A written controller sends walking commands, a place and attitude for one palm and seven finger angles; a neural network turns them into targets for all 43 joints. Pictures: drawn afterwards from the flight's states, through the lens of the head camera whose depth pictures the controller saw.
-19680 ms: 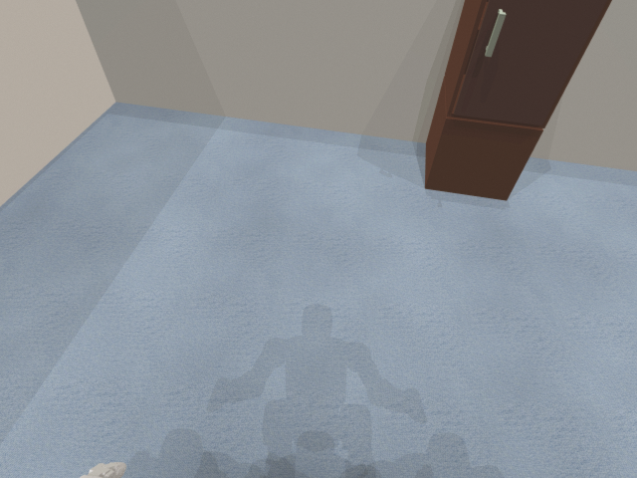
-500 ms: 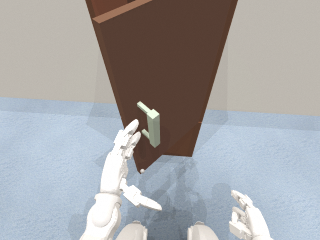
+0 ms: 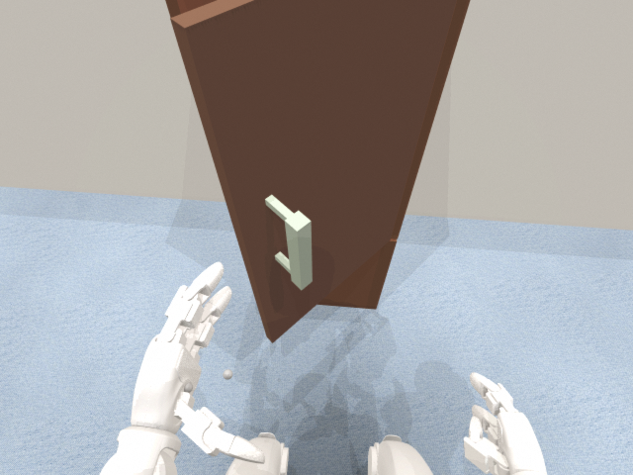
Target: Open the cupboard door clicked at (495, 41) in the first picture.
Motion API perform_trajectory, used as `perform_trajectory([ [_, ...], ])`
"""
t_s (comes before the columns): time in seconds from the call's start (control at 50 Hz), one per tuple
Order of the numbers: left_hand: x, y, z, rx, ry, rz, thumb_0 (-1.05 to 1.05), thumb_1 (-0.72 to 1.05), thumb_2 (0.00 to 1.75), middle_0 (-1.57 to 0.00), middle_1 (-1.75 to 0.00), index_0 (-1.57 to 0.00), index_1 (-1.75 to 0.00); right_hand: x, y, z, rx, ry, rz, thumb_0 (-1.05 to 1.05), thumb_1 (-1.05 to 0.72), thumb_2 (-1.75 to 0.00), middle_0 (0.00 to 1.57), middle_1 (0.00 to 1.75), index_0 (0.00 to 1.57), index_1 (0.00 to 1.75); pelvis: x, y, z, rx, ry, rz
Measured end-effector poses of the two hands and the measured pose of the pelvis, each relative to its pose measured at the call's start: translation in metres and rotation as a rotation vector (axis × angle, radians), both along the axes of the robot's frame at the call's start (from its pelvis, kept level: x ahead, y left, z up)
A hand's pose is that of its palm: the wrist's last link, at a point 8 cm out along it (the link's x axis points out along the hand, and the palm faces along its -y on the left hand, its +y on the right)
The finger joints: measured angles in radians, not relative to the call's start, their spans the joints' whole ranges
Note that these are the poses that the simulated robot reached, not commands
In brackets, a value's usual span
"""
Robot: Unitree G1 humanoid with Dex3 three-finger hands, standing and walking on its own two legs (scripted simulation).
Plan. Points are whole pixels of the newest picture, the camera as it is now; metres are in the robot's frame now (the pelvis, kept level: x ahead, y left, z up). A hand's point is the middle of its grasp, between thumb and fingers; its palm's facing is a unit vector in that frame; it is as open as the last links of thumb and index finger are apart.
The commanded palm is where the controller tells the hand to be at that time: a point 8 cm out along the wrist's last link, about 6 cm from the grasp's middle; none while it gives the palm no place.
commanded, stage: draw the hand back to the body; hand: left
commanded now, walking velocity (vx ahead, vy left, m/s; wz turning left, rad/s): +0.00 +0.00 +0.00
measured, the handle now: (289, 244) +0.38 +0.06 +0.07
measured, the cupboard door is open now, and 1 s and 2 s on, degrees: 49 49 49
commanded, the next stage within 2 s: step back with the hand held close in 1.60 s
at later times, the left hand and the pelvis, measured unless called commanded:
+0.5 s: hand (153, 366) +0.21 +0.16 +0.13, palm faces -0.05 -1.00 -0.07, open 16.3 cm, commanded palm +0.18 +0.22 +0.15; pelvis +0.01 +0.01 +0.04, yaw +0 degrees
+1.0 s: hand out of the picture +0.22 +0.24 +0.21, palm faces +0.33 -0.86 -0.38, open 11.7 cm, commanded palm +0.17 +0.29 +0.23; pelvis +0.02 +0.02 +0.09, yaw -1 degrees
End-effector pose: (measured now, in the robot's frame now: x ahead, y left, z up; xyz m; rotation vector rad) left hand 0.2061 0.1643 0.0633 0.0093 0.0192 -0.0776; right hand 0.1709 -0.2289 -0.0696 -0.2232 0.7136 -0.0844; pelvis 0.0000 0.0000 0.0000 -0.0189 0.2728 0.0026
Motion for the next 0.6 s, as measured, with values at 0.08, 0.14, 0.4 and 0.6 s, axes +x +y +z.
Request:
perform_trajectory([
  [0.08,0.002,0.001,0.001,0.003,-0.008,-0.009,-0.01,-0.5,0.3,-0.15,-0.3,-0.15,-0.3,-0.003,0.001,-0.001,-0.001,-0.006,-0.006,0.01,-0.9,-0.9,0.2,0.3,0.2,0.3,-0.002,0.001,-0.002,-0.002,-0.001,-0.002],
  [0.14,0.002,0.006,0.011,0.017,-0.013,-0.009,-0.02,-0.5,0.3,-0.15,-0.3,-0.15,-0.3,-0.005,0.004,0.003,0.01,-0.009,-0.019,0.01,-0.9,-0.9,0.2,0.3,0.2,0.3,-0.002,0.002,0.002,-0.002,-0.016,-0.005],
  [0.4,-0.012,0.035,0.061,0.045,-0.024,0.021,-0.01,-0.5,0.3,-0.15,-0.3,-0.15,-0.3,-0.006,0.011,0.04,0.022,-0.075,-0.023,0.01,-0.9,-0.9,0.2,0.3,0.2,0.3,0.005,0.008,0.03,-0.009,-0.092,-0.001],
  [0.6,-0.021,0.062,0.093,0.187,-0.019,0.107,-0.01,-0.41,0.34,-0.15,-0.3,-0.16,-0.3,0.006,0.015,0.06,0.007,-0.119,-0.03,0.01,-0.9,-0.9,0.2,0.3,0.2,0.3,0.012,0.01,0.044,-0.008,-0.15,-0.006],
])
